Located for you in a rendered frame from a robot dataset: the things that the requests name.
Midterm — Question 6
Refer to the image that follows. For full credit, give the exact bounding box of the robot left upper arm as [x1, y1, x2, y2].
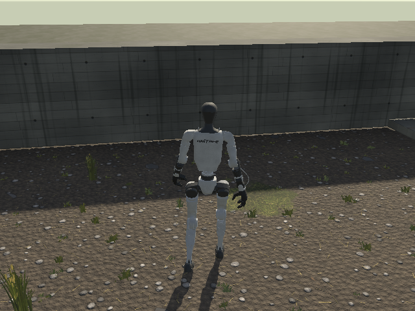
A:
[177, 130, 195, 164]

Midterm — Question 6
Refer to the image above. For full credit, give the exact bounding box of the robot left hand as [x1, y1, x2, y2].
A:
[172, 174, 187, 187]

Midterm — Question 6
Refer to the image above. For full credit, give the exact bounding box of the right robot foot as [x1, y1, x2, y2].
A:
[215, 243, 224, 259]

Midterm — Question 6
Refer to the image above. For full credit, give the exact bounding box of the left robot forearm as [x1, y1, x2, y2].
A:
[173, 154, 184, 177]

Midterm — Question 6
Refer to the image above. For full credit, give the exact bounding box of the robot right hand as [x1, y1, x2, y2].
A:
[232, 189, 248, 208]

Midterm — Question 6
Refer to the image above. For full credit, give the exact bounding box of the robot torso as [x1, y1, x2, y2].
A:
[193, 127, 223, 194]

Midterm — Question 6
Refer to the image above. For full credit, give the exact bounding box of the robot right upper arm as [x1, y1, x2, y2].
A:
[222, 131, 238, 168]

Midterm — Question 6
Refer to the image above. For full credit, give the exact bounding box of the right robot forearm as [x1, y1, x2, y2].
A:
[232, 158, 246, 191]

